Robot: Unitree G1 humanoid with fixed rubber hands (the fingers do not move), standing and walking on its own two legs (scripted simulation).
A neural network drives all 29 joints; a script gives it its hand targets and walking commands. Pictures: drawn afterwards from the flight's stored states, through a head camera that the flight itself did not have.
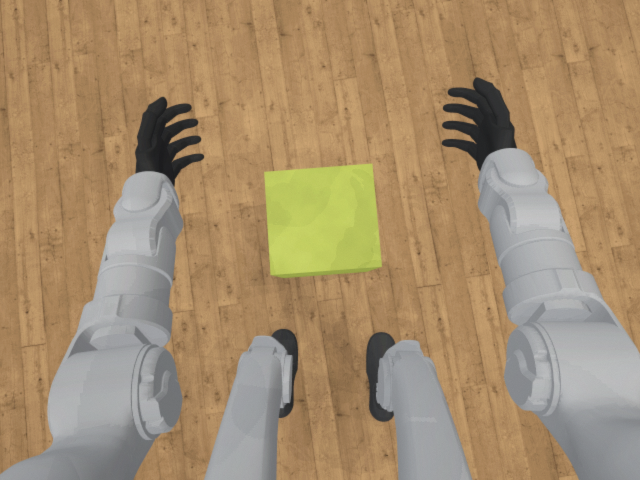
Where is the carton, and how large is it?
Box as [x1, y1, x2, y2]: [264, 164, 381, 277]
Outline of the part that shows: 371,164 264,172 270,274 281,277 367,271 381,266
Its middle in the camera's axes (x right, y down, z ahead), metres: +0.01 -0.03 +0.86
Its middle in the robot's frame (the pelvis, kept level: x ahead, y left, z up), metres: +0.47 +0.03 -0.51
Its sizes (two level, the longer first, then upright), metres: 0.210 0.200 0.250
